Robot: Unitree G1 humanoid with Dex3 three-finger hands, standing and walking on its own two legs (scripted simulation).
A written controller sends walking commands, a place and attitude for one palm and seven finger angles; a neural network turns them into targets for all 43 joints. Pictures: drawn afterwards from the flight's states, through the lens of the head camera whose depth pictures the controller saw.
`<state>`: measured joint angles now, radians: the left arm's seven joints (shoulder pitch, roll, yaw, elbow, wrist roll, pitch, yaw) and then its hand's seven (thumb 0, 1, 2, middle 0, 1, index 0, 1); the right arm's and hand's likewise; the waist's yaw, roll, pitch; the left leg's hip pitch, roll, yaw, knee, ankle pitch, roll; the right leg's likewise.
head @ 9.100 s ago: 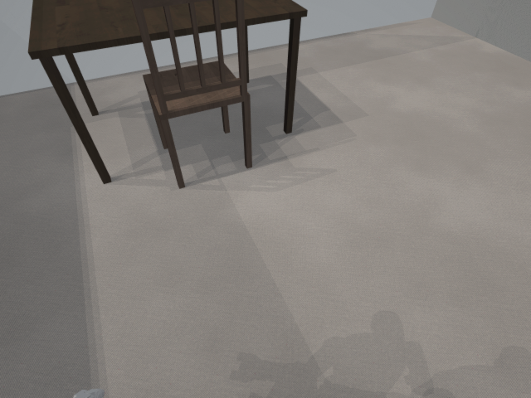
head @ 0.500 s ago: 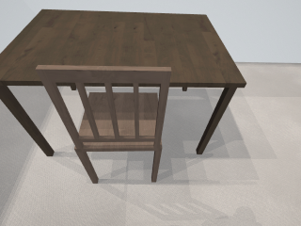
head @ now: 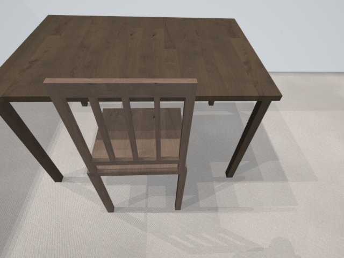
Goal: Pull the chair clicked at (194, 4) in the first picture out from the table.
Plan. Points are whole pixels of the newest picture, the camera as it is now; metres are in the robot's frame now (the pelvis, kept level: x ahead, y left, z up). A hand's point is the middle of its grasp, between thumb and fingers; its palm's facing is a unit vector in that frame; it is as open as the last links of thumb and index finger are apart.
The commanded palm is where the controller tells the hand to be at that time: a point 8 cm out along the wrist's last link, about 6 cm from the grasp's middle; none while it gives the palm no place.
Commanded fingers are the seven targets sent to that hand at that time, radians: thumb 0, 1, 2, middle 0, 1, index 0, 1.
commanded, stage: look again from close up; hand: left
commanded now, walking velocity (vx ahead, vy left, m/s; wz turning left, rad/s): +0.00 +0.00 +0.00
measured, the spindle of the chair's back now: (131, 132) +0.51 +0.17 -0.07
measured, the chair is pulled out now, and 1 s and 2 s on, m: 0.00 0.00 0.00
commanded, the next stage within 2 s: none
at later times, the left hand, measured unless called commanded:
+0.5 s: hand out of the picture -0.02 +0.14 -0.18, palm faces +0.04 -0.98 -0.17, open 7.4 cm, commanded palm none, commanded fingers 0.00 0.90 0.90 -0.20 -0.30 -0.20 -0.30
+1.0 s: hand out of the picture -0.02 +0.13 -0.17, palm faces +0.04 -0.98 -0.18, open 7.4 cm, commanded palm none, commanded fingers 0.00 0.90 0.90 -0.20 -0.30 -0.20 -0.30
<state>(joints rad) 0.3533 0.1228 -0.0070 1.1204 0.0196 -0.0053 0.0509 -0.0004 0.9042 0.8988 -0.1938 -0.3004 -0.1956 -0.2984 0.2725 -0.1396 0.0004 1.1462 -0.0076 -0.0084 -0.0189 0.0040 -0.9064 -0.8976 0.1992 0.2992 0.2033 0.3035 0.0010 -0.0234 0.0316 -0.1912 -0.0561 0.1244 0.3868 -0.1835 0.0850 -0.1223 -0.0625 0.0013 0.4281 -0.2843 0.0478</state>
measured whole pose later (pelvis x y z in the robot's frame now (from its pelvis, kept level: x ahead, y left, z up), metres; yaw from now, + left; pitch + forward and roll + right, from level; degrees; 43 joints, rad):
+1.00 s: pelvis +0.01 -0.03 +0.00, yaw +0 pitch -1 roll +1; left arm 0.35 0.11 0.00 1.13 0.02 -0.02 0.05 0.00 0.90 0.90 -0.19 -0.30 -0.20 -0.30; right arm 0.27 -0.14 0.00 1.16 -0.01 -0.01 -0.03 0.00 -0.91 -0.90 0.20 0.30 0.20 0.30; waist 0.00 0.00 0.03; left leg -0.18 -0.02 0.10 0.39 -0.20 0.04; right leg -0.10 -0.02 -0.02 0.42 -0.30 0.01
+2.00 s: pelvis +0.02 -0.06 +0.00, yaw +1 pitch -1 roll +1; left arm 0.34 0.12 0.00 1.13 0.01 -0.02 0.04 0.00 0.90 0.90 -0.19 -0.30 -0.20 -0.30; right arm 0.26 -0.15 0.01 1.16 -0.01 -0.01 -0.03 0.00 -0.91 -0.90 0.20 0.30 0.20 0.30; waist 0.00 0.00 0.02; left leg -0.16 0.02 0.08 0.38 -0.20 -0.01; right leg -0.07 0.02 -0.04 0.39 -0.30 -0.04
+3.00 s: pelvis +0.03 -0.07 +0.00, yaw +1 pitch -1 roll +1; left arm 0.33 0.15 0.01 1.14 0.01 -0.02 0.04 0.00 0.90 0.90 -0.20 -0.30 -0.20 -0.30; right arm 0.25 -0.17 0.01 1.16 -0.01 0.00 -0.04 0.00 -0.90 -0.90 0.20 0.30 0.20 0.30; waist 0.01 0.00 0.02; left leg -0.15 0.03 0.07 0.38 -0.21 -0.02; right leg -0.06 0.03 -0.04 0.37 -0.30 -0.05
